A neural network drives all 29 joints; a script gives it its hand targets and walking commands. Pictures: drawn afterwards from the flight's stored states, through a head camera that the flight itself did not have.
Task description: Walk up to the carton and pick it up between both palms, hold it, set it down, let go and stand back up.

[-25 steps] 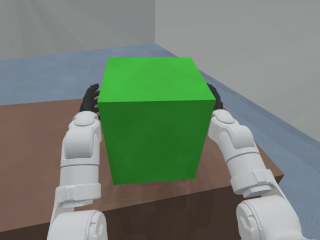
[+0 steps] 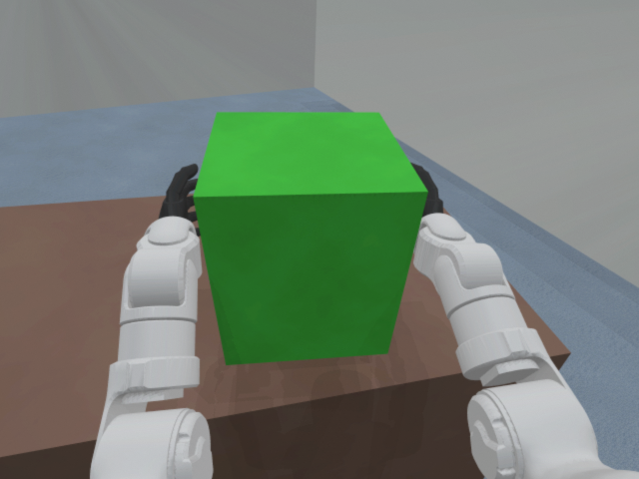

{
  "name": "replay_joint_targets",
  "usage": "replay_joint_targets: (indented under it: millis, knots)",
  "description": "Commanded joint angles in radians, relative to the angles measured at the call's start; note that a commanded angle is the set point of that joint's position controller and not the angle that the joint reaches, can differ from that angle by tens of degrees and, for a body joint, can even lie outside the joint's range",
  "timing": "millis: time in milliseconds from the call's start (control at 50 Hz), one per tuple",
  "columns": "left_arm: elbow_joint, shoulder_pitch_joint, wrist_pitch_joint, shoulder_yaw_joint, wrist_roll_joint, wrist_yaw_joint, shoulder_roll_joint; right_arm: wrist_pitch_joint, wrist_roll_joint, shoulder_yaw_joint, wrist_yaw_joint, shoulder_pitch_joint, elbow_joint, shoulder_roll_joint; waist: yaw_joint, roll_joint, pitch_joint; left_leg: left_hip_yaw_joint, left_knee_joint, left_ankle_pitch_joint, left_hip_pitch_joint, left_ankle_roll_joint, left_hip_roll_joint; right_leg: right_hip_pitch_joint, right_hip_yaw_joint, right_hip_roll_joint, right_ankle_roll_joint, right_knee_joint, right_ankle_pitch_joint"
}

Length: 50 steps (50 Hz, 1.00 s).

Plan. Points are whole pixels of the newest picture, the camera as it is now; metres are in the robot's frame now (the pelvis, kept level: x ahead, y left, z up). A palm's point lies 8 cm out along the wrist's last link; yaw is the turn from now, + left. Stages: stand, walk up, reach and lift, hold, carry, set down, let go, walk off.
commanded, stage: hold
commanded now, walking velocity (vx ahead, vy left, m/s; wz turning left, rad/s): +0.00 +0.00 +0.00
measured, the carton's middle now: (304, 235) +0.39 +0.02 +0.18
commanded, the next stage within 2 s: none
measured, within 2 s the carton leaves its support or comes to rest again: neither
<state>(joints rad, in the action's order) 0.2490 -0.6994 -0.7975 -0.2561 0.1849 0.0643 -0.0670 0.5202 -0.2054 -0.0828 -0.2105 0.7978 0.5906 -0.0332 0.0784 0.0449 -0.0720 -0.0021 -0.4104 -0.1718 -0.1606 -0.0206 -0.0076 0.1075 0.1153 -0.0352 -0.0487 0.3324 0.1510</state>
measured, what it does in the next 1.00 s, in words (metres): stands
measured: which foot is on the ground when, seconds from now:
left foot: down 0.00-1.00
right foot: down 0.00-1.00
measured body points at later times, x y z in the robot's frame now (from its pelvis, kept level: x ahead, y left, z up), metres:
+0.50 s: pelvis +0.00 +0.00 +0.00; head -0.05 +0.02 +0.45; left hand +0.38 +0.16 +0.21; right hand +0.38 -0.14 +0.20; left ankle +0.04 +0.10 -0.74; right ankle +0.03 -0.09 -0.74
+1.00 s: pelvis +0.00 +0.00 +0.00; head -0.07 +0.02 +0.44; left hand +0.38 +0.16 +0.22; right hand +0.38 -0.14 +0.22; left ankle +0.04 +0.10 -0.74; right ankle +0.03 -0.09 -0.74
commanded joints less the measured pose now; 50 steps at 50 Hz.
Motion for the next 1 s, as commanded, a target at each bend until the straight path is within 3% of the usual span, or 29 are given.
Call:
replay_joint_targets:
  millis: [0,60,140,260,320,380,400,460,480,520,580,640,680,760,980]
  knots:
    - [-0.306,-0.934,0.101,0.561,-0.217,-0.120,0.714,-0.094,-0.162,0.393,0.111,0.929,-0.450,0.660,0.033,-0.147,-0.513,-0.071,0.017,0.296,0.206,0.061,-0.011,-0.114,-0.089,-0.009,0.078,-0.025,-0.238]
    - [-0.287,-0.893,0.092,0.537,-0.199,-0.126,0.682,-0.080,-0.183,0.417,0.102,0.893,-0.431,0.657,0.013,-0.130,-0.462,-0.065,0.038,0.276,0.177,0.052,-0.020,-0.132,-0.091,-0.007,0.084,-0.029,-0.235]
    - [-0.243,-0.828,0.070,0.506,-0.177,-0.142,0.668,-0.072,-0.170,0.402,0.092,0.899,-0.447,0.626,0.022,-0.119,-0.414,-0.058,0.051,0.216,0.158,0.042,-0.020,-0.142,-0.105,-0.001,0.091,-0.043,-0.197]
    - [-0.359,-0.881,0.081,0.557,-0.202,-0.139,0.692,-0.078,-0.192,0.439,0.087,0.913,-0.539,0.642,0.031,-0.136,-0.498,-0.075,0.022,0.315,0.186,0.059,-0.016,-0.166,-0.093,-0.010,0.085,-0.022,-0.291]
    - [-0.371,-0.869,0.085,0.567,-0.210,-0.133,0.686,-0.076,-0.191,0.438,0.092,0.884,-0.535,0.652,0.021,-0.128,-0.490,-0.073,0.021,0.315,0.177,0.063,-0.013,-0.153,-0.090,-0.014,0.083,-0.018,-0.267]
    - [-0.226,-0.865,0.064,0.496,-0.157,-0.139,0.668,-0.058,-0.146,0.386,0.109,0.891,-0.411,0.620,0.006,-0.123,-0.328,-0.059,0.084,0.110,0.126,0.041,-0.009,-0.076,-0.084,-0.001,0.081,-0.057,-0.056]
    - [-0.235,-0.859,0.067,0.506,-0.169,-0.141,0.674,-0.061,-0.135,0.382,0.114,0.884,-0.394,0.633,0.014,-0.115,-0.337,-0.053,0.086,0.092,0.121,0.036,-0.007,-0.081,-0.086,-0.001,0.079,-0.059,-0.039]
    - [-0.276,-0.868,0.079,0.527,-0.191,-0.138,0.690,-0.077,-0.157,0.425,0.117,0.905,-0.457,0.666,-0.002,-0.091,-0.455,-0.061,0.061,0.211,0.164,0.030,-0.012,-0.121,-0.091,-0.004,0.088,-0.039,-0.162]
    - [-0.401,-0.860,0.089,0.609,-0.238,-0.136,0.707,-0.101,-0.210,0.467,0.107,0.943,-0.605,0.670,0.001,-0.122,-0.668,-0.051,0.012,0.344,0.203,0.041,-0.014,-0.216,-0.099,-0.016,0.085,-0.009,-0.323]
    - [-0.390,-0.850,0.086,0.600,-0.233,-0.132,0.682,-0.086,-0.230,0.491,0.086,0.936,-0.629,0.657,0.014,-0.122,-0.628,-0.055,-0.011,0.401,0.213,0.052,-0.028,-0.217,-0.097,-0.016,0.096,-0.003,-0.394]
    - [-0.301,-0.810,0.073,0.507,-0.171,-0.152,0.647,-0.065,-0.186,0.440,0.085,0.871,-0.501,0.615,0.012,-0.069,-0.443,-0.049,0.058,0.235,0.161,0.020,-0.026,-0.173,-0.099,0.001,0.103,-0.034,-0.259]
    - [-0.237,-0.807,0.062,0.464,-0.133,-0.176,0.633,-0.064,-0.136,0.378,0.101,0.854,-0.395,0.602,0.005,-0.069,-0.328,-0.039,0.122,0.086,0.105,0.006,-0.009,-0.135,-0.102,0.010,0.087,-0.065,-0.079]
    - [-0.241,-0.840,0.064,0.477,-0.142,-0.181,0.648,-0.073,-0.130,0.364,0.108,0.876,-0.384,0.614,0.007,-0.095,-0.339,-0.038,0.118,0.094,0.106,0.018,-0.004,-0.136,-0.098,0.009,0.076,-0.066,-0.064]
    - [-0.269,-0.901,0.081,0.516,-0.179,-0.169,0.672,-0.086,-0.156,0.385,0.106,0.925,-0.416,0.651,0.018,-0.119,-0.418,-0.039,0.072,0.185,0.142,0.036,-0.013,-0.146,-0.092,0.002,0.079,-0.050,-0.151]
    - [-0.227,-0.905,0.095,0.501,-0.180,-0.160,0.677,-0.098,-0.149,0.372,0.110,0.943,-0.384,0.650,0.013,-0.119,-0.430,-0.042,0.081,0.147,0.127,0.027,-0.012,-0.138,-0.090,0.005,0.080,-0.051,-0.114]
